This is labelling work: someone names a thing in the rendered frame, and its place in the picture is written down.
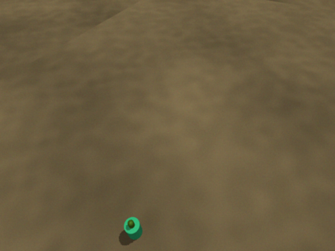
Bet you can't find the bottle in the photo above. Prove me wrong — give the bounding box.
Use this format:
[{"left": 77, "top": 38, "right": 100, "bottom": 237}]
[{"left": 124, "top": 217, "right": 142, "bottom": 239}]

